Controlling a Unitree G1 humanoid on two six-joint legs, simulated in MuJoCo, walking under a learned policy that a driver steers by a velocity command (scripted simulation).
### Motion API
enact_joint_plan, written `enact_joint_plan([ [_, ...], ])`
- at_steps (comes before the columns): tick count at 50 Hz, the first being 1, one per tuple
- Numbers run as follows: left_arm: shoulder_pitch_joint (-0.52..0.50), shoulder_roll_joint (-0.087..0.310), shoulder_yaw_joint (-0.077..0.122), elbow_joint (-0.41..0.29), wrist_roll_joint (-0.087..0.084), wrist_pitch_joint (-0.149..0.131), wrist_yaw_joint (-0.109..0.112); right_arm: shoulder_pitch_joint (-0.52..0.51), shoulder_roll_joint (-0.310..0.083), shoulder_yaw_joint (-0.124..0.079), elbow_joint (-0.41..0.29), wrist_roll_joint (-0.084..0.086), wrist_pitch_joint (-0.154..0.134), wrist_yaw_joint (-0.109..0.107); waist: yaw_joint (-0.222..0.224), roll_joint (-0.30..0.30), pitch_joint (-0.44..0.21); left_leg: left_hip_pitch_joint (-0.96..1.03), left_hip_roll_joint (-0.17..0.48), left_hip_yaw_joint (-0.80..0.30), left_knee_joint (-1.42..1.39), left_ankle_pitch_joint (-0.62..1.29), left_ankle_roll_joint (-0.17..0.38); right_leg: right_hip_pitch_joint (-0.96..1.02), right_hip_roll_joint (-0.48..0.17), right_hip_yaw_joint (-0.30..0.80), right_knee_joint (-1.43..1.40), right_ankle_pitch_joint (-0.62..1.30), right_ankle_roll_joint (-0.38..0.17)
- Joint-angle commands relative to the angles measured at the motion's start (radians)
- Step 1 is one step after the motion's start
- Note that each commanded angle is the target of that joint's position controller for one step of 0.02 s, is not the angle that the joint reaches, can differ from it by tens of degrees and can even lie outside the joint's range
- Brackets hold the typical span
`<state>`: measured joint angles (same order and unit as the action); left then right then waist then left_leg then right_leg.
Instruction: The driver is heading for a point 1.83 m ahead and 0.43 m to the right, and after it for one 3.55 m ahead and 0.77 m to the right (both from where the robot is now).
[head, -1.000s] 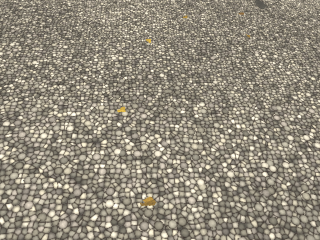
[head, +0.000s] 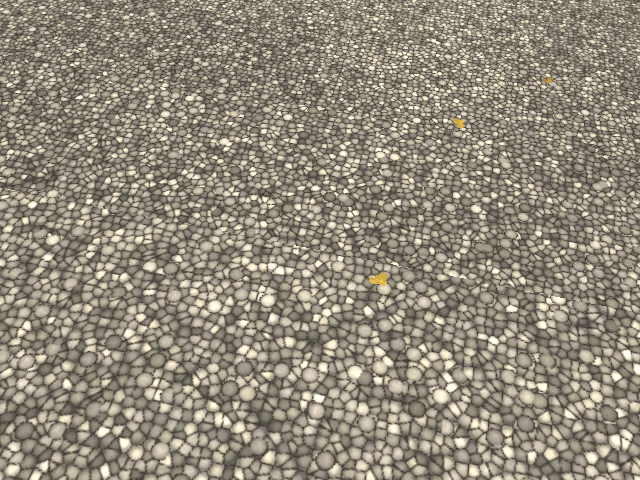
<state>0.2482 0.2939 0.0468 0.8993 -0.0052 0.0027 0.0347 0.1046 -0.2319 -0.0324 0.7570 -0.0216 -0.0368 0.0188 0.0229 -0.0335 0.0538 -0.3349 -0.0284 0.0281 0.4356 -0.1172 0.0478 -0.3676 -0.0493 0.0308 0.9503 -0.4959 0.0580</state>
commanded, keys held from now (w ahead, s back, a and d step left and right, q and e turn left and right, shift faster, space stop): no key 0.04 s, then e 0.72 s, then no key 0.24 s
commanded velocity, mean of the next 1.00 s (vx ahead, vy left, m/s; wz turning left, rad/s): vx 0.02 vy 0.00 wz -0.37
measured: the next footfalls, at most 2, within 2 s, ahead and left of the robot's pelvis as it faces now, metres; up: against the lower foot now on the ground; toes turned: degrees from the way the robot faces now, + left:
right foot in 0.14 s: +0.08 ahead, -0.14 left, +0.00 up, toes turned -2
right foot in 0.70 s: +0.07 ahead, -0.16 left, +0.00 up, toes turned -22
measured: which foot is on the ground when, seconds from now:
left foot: down 0.00-0.70, up 0.72-1.00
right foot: up 0.00-0.12, down 0.14-0.38, up 0.40-0.68, down 0.70-1.00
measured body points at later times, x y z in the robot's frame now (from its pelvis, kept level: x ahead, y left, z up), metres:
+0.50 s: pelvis +0.05 +0.00 +0.00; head +0.09 -0.01 +0.45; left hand +0.25 +0.25 -0.11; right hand +0.12 -0.31 -0.11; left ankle +0.07 +0.10 -0.74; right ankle +0.01 -0.12 -0.67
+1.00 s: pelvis +0.06 -0.06 +0.00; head +0.08 -0.09 +0.45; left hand +0.32 +0.12 -0.08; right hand +0.06 -0.38 -0.12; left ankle +0.13 +0.08 -0.69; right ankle +0.04 -0.15 -0.74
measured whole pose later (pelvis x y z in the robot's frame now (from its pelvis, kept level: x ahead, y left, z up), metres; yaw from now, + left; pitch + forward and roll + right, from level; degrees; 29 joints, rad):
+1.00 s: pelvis +0.06 -0.06 +0.00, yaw -25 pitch +1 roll +1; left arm 0.14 0.27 0.05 0.70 0.01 0.01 0.02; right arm 0.12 -0.31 -0.08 0.82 0.00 0.02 -0.04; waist 0.00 0.03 0.05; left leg -0.45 0.04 -0.03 0.85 -0.36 -0.07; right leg -0.26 0.05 0.04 0.44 -0.20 -0.06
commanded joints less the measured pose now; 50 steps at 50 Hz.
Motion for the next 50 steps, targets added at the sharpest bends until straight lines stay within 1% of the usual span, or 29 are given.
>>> enact_joint_plan([
  [1, 0.111, 0.044, 0.01, -0.015, 0.012, 0.015, 0.015, -0.059, -0.12, -0.029, -0.033, -0.008, -0.014, -0.006, 0.029, 0.178, -0.127, 0.022, 0.213, -0.171, -0.173, 0.176, 0.17, 0.106, -0.023, 0.003, -0.149, 0.066, 0.009],
  [4, 0.084, 0.052, 0.009, -0.013, 0.011, 0.021, 0.008, -0.068, -0.13, -0.028, -0.008, 0.001, -0.004, -0.017, 0.026, 0.157, -0.138, 0.0, 0.221, -0.167, -0.181, -0.072, 0.158, 0.202, -0.015, -0.019, -0.314, 0.245, -0.01],
  [7, 0.0, 0.104, 0.02, -0.065, 0.025, 0.022, 0.001, -0.044, -0.144, -0.03, 0.016, 0.011, 0.01, -0.034, 0.018, 0.118, -0.058, -0.04, 0.189, -0.152, -0.157, -0.337, 0.077, 0.198, -0.017, -0.008, -0.413, 0.347, -0.065],
  [8, -0.032, 0.14, 0.025, -0.093, 0.019, 0.02, 0.004, -0.009, -0.152, -0.034, 0.023, 0.006, 0.015, -0.041, -0.012, 0.053, -0.023, -0.024, 0.152, -0.122, -0.107, -0.37, 0.039, 0.149, -0.057, 0.049, -0.46, 0.428, -0.097],
  [9, -0.063, 0.194, 0.042, -0.095, 0.002, 0.019, 0.007, 0.025, -0.146, -0.038, 0.018, 0.002, 0.02, -0.049, -0.058, -0.082, -0.001, 0.002, 0.076, -0.044, -0.062, -0.337, 0.004, 0.073, -0.072, 0.105, -0.488, 0.38, -0.138],
  [11, -0.073, 0.161, 0.044, -0.109, 0.002, 0.008, 0.004, -0.003, -0.133, -0.042, 0.013, 0.006, 0.025, -0.066, -0.037, -0.161, -0.018, 0.081, 0.01, 0.05, 0.097, -0.187, -0.029, 0.01, -0.109, 0.21, -0.575, 0.315, -0.174],
  [13, -0.07, 0.165, 0.05, -0.121, 0.003, -0.004, 0.001, 0.0, -0.125, -0.048, 0.003, 0.01, 0.032, -0.07, -0.031, -0.186, -0.039, 0.042, -0.001, 0.032, 0.158, -0.127, -0.027, 0.061, -0.142, 0.299, -0.576, 0.407, -0.208],
  [16, -0.086, 0.161, 0.056, -0.151, -0.008, -0.008, 0.006, 0.029, -0.129, -0.057, -0.001, 0.012, 0.026, -0.059, -0.035, -0.134, -0.116, 0.073, 0.02, -0.005, 0.139, -0.046, -0.007, 0.11, -0.119, 0.307, -0.494, 0.537, -0.206],
  [18, -0.109, 0.136, 0.051, -0.181, -0.015, 0.004, 0.009, 0.066, -0.168, -0.075, 0.007, 0.012, 0.026, -0.052, -0.044, -0.007, -0.149, 0.223, 0.108, -0.059, 0.064, 0.063, 0.031, -0.017, -0.038, 0.215, -0.379, 0.486, -0.138],
  [19, -0.12, 0.107, 0.045, -0.195, -0.017, 0.01, 0.008, 0.107, -0.197, -0.085, 0.016, 0.009, 0.031, -0.053, -0.058, 0.115, -0.147, 0.3, 0.218, -0.157, -0.014, 0.154, 0.089, -0.123, 0.034, 0.112, -0.244, 0.371, -0.08],
  [20, -0.104, 0.09, 0.042, -0.206, -0.011, 0.016, 0.005, 0.122, -0.214, -0.087, 0.019, 0.004, 0.034, -0.054, -0.059, 0.258, -0.147, 0.35, 0.387, -0.319, -0.086, 0.321, 0.194, -0.226, 0.088, 0.025, -0.085, 0.033, -0.04],
  [21, -0.098, 0.128, 0.059, -0.205, -0.004, 0.02, 0.0, 0.115, -0.187, -0.074, 0.003, -0.001, 0.029, -0.058, -0.061, 0.228, -0.152, 0.354, 0.485, -0.376, -0.1, 0.444, 0.274, -0.282, 0.051, 0.043, 0.156, -0.173, -0.016],
  [22, -0.09, 0.142, 0.071, -0.198, -0.013, 0.027, -0.005, 0.078, -0.178, -0.067, -0.017, -0.002, 0.023, -0.061, -0.041, 0.136, -0.14, 0.328, 0.473, -0.325, -0.098, 0.451, 0.274, -0.291, 0.027, 0.074, 0.254, -0.147, -0.012],
  [23, -0.085, 0.122, 0.068, -0.196, -0.022, 0.037, -0.006, 0.019, -0.184, -0.069, -0.029, 0.005, 0.018, -0.062, -0.014, 0.107, -0.106, 0.298, 0.423, -0.233, -0.103, 0.388, 0.231, -0.292, -0.001, 0.071, 0.227, -0.082, -0.006],
  [25, -0.123, 0.085, 0.055, -0.209, -0.021, 0.047, -0.009, -0.004, -0.206, -0.076, -0.022, 0.01, 0.02, -0.067, -0.03, 0.139, -0.069, 0.273, 0.355, -0.109, -0.121, 0.345, 0.184, -0.267, -0.016, 0.02, 0.117, 0.028, 0.017],
  [28, -0.162, 0.053, 0.037, -0.248, -0.023, 0.044, -0.035, 0.011, -0.224, -0.084, -0.009, 0.012, 0.037, -0.074, -0.053, 0.176, -0.105, 0.272, 0.316, 0.019, -0.1, 0.384, 0.163, -0.132, -0.005, -0.051, -0.084, 0.095, 0.02],
  [31, -0.158, 0.081, 0.047, -0.271, -0.022, 0.052, -0.056, 0.027, -0.256, -0.094, 0.002, 0.03, 0.043, -0.064, -0.052, 0.197, -0.133, 0.289, 0.35, 0.039, -0.064, 0.379, 0.147, -0.034, 0.015, -0.098, -0.235, 0.142, -0.012],
  [33, -0.11, 0.095, 0.06, -0.264, -0.018, 0.064, -0.063, 0.002, -0.258, -0.095, 0.005, 0.051, 0.042, -0.055, -0.013, 0.188, -0.132, 0.246, 0.351, 0.071, 0.005, 0.3, 0.097, 0.076, 0.036, -0.132, -0.397, 0.261, -0.057],
  [34, -0.071, 0.119, 0.074, -0.254, -0.014, 0.067, -0.056, 0.036, -0.233, -0.09, 0.023, 0.054, 0.04, -0.047, -0.001, 0.148, -0.138, 0.187, 0.322, 0.106, 0.085, 0.207, 0.044, 0.179, 0.058, -0.117, -0.482, 0.35, -0.093],
  [35, -0.011, 0.198, 0.102, -0.248, -0.011, 0.066, -0.039, 0.077, -0.194, -0.081, 0.034, 0.029, 0.036, -0.038, 0.009, -0.015, -0.161, 0.026, 0.247, 0.173, 0.281, 0.012, -0.036, 0.356, -0.019, 0.029, -0.535, 0.653, -0.151],
  [36, 0.009, 0.308, 0.119, -0.275, 0.006, 0.058, -0.021, 0.03, -0.133, -0.054, -0.024, -0.025, 0.034, -0.034, -0.001, -0.295, -0.162, -0.291, 0.098, 0.177, 0.601, -0.58, -0.134, 0.482, -0.297, 0.425, -0.529, 1.058, -0.332],
  [37, 0.033, 0.273, 0.105, -0.28, 0.034, 0.026, -0.037, -0.046, -0.169, -0.066, -0.048, 0.0, 0.033, -0.04, 0.067, -0.165, -0.268, -0.325, 0.054, -0.037, 0.771, -0.622, -0.134, 0.426, -0.362, 0.515, -0.575, 0.935, -0.464],
  [38, -0.014, 0.248, 0.097, -0.28, 0.029, 0.002, -0.044, -0.069, -0.194, -0.074, -0.052, 0.03, 0.037, -0.045, 0.043, -0.1, -0.204, -0.355, 0.071, -0.071, 0.808, -0.541, -0.117, 0.387, -0.308, 0.425, -0.601, 0.818, -0.428],
  [39, -0.074, 0.211, 0.088, -0.279, 0.01, -0.01, -0.036, -0.047, -0.195, -0.077, -0.037, 0.034, 0.041, -0.053, 0.007, -0.08, -0.154, -0.361, 0.092, -0.08, 0.778, -0.442, -0.103, 0.34, -0.25, 0.339, -0.607, 0.71, -0.361],
  [40, -0.123, 0.166, 0.074, -0.286, -0.003, -0.011, -0.028, -0.03, -0.206, -0.082, -0.016, 0.024, 0.044, -0.062, -0.012, -0.052, -0.138, -0.345, 0.106, -0.09, 0.742, -0.374, -0.101, 0.304, -0.216, 0.296, -0.606, 0.663, -0.316],
  [41, -0.151, 0.149, 0.064, -0.289, -0.004, -0.009, -0.021, -0.008, -0.211, -0.085, -0.007, 0.016, 0.047, -0.066, -0.033, -0.061, -0.137, -0.286, 0.098, -0.083, 0.729, -0.321, -0.106, 0.249, -0.19, 0.255, -0.61, 0.684, -0.3],
  [43, -0.147, 0.133, 0.053, -0.287, 0.01, -0.011, -0.013, 0.033, -0.19, -0.081, 0.009, 0.019, 0.047, -0.062, -0.046, -0.073, -0.167, -0.213, 0.079, -0.072, 0.7, -0.254, -0.114, 0.224, -0.165, 0.213, -0.617, 0.702, -0.298],
  [47, -0.133, 0.131, 0.048, -0.264, 0.012, -0.01, -0.006, 0.003, -0.143, -0.059, 0.005, 0.022, 0.051, -0.059, -0.023, -0.09, -0.144, -0.141, 0.082, -0.072, 0.463, -0.225, -0.127, 0.214, -0.145, 0.199, -0.631, 0.561, -0.292],
  [50, -0.131, 0.141, 0.046, -0.247, 0.018, -0.006, -0.012, -0.008, -0.151, -0.055, 0.005, 0.025, 0.05, -0.051, -0.003, -0.108, -0.111, -0.053, 0.076, -0.058, 0.335, -0.246, -0.122, 0.161, -0.145, 0.22, -0.639, 0.438, -0.297],
])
